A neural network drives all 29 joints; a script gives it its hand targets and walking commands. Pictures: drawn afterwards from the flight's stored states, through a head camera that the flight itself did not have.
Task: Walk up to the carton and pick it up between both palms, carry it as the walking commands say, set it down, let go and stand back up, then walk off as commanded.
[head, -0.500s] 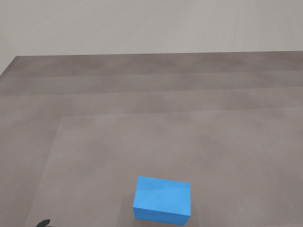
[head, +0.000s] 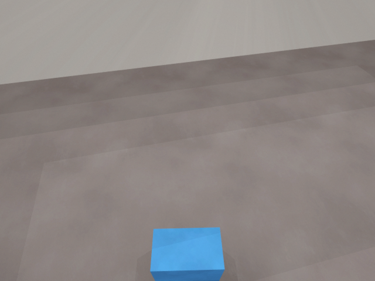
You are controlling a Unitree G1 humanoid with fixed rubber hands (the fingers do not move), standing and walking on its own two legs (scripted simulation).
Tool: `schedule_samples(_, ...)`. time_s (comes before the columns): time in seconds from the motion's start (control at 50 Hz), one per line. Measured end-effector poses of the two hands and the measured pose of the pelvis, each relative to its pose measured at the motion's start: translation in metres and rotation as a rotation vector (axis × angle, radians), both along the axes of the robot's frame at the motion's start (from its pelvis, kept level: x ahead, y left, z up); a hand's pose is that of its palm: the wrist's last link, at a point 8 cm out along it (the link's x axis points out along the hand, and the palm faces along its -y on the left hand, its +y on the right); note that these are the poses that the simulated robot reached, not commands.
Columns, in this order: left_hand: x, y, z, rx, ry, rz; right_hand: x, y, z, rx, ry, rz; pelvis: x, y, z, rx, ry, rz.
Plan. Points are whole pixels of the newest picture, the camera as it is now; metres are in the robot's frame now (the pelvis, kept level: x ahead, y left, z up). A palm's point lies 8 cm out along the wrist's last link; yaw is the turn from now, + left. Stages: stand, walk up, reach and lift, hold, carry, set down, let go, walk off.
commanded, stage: walk off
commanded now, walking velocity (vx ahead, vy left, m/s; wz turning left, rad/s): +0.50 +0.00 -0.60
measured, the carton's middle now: (187, 255) +0.36 +0.01 -0.66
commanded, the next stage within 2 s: stand in 0.04 s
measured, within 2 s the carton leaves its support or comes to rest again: rests again in 0.46 s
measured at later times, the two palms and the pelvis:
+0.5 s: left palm (113, 262) +0.20 +0.19 -0.14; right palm (321, 277) +0.17 -0.31 -0.13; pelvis +0.14 -0.05 +0.00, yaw -9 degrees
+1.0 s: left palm (110, 252) +0.22 +0.20 -0.14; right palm out of the picture +0.14 -0.26 -0.13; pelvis +0.19 -0.03 +0.01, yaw -10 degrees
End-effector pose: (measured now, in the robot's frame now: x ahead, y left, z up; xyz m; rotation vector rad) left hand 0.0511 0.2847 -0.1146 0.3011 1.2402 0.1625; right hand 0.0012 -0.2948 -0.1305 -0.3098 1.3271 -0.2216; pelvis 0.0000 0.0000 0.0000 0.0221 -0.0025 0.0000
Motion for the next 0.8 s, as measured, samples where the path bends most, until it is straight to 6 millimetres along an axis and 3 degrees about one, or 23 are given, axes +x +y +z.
schedule_samples(0.1,0.099,-0.038,-0.003,-0.007,-0.083,-0.125,-0.017,-0.021,-0.016,0.031,0.074,-0.111,0.038,-0.028,-0.014,-0.009,0.002,-0.066)
schedule_samples(0.16,0.140,-0.060,-0.012,0.007,-0.141,-0.141,-0.001,-0.035,-0.027,0.051,0.077,-0.136,0.057,-0.048,-0.025,-0.014,-0.002,-0.088)
schedule_samples(0.32,0.137,-0.099,-0.009,-0.034,-0.029,-0.121,0.120,-0.037,-0.005,0.081,-0.117,-0.108,0.096,-0.063,-0.002,-0.015,-0.006,-0.129)
schedule_samples(0.42,0.138,-0.104,-0.014,-0.065,0.019,-0.104,0.158,-0.025,0.002,0.090,-0.153,-0.116,0.118,-0.061,0.002,-0.018,0.001,-0.149)
schedule_samples(0.52,0.150,-0.096,-0.028,-0.087,0.042,-0.082,0.173,-0.008,0.001,0.072,-0.158,-0.123,0.141,-0.050,-0.003,-0.037,-0.003,-0.161)
schedule_samples(0.64,0.161,-0.096,-0.027,-0.102,0.082,-0.090,0.176,0.007,0.006,0.088,-0.133,-0.149,0.162,-0.043,0.004,-0.029,-0.008,-0.172)
schedule_samples(0.8,0.172,-0.086,-0.024,-0.077,0.120,-0.097,0.162,0.017,0.001,0.096,-0.065,-0.192,0.179,-0.036,0.006,-0.024,-0.009,-0.178)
